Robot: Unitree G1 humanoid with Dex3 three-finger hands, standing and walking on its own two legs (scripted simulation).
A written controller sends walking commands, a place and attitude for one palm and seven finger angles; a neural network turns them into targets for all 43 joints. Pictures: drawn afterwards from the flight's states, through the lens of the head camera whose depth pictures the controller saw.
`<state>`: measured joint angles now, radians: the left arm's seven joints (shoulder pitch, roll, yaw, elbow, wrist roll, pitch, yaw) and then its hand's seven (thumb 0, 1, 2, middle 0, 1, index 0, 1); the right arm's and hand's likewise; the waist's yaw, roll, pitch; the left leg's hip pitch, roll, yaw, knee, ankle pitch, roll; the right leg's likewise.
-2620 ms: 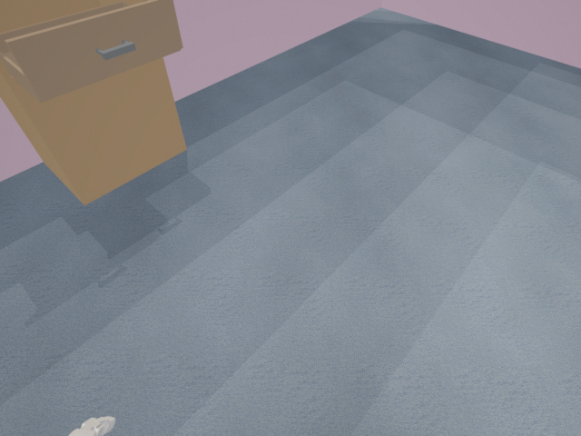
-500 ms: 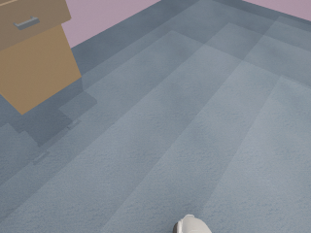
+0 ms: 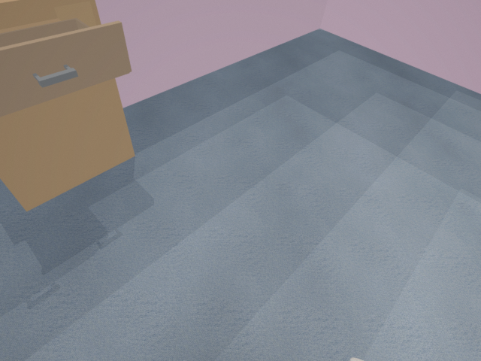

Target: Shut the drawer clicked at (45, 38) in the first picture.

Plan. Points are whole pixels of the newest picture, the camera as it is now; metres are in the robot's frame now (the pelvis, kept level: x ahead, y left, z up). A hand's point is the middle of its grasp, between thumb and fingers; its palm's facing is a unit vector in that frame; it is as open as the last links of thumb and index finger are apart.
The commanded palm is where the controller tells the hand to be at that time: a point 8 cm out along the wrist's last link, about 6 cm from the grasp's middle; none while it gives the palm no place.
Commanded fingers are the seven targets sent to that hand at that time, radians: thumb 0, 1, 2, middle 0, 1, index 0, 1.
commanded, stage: walk to a spot facing it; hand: left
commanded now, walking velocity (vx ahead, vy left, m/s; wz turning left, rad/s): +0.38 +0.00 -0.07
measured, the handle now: (55, 74) +0.87 +0.65 -0.03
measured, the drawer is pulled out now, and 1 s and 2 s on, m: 0.23 0.23 0.23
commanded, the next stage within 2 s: turn to face it in 0.98 s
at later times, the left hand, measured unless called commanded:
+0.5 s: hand (191, 274) +0.32 +0.12 -0.15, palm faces -0.01 -0.98 -0.22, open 7.3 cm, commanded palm none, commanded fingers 0.00 0.90 0.90 -0.20 -0.30 -0.20 -0.30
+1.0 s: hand (186, 231) +0.44 +0.16 -0.17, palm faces +0.12 -0.98 -0.14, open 7.4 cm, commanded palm none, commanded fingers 0.00 0.90 0.90 -0.20 -0.30 -0.20 -0.30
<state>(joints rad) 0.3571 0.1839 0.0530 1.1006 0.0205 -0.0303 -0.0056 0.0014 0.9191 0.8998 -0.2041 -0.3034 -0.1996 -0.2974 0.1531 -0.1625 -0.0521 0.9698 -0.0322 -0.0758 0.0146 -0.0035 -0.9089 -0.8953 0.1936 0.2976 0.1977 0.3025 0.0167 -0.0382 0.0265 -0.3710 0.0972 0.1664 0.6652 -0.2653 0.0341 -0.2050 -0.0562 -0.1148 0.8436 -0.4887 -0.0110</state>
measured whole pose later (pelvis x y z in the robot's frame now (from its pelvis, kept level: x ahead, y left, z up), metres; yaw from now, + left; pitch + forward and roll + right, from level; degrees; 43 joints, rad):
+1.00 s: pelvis +0.47 -0.01 +0.01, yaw +3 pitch -2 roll +0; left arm 0.32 0.17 0.06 1.11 0.02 -0.02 -0.01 0.01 0.91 0.90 -0.20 -0.30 -0.20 -0.30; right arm 0.18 -0.15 -0.06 1.02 -0.02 -0.07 -0.02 -0.01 -0.93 -0.89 0.20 0.30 0.20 0.30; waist 0.02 -0.04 0.08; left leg -0.29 0.04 0.18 0.55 -0.23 0.06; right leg -0.42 -0.12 -0.08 1.21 -0.37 0.00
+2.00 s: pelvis +0.65 -0.04 +0.01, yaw +29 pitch +1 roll +0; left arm 0.15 0.24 0.07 0.87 0.00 0.04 0.01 0.00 0.91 0.90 -0.20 -0.30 -0.20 -0.30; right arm 0.17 -0.24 -0.07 0.90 -0.02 0.05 0.01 0.00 -0.90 -0.89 0.20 0.30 0.20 0.30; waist -0.03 0.02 0.09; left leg -0.34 -0.03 -0.05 0.52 -0.19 0.01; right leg -0.36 -0.05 -0.03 0.75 -0.43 0.08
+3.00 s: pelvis +0.67 -0.02 +0.02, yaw +51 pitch -2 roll +1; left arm 0.31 0.14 0.02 1.00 0.02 -0.05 0.01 0.00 0.91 0.90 -0.20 -0.30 -0.20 -0.30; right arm 0.31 -0.21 -0.06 1.08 -0.03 0.04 0.02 0.01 -0.91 -0.89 0.20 0.30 0.20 0.30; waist 0.01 0.05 0.02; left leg -0.40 0.01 0.02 1.00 -0.36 0.02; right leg -0.16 -0.06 -0.13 0.49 -0.30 -0.01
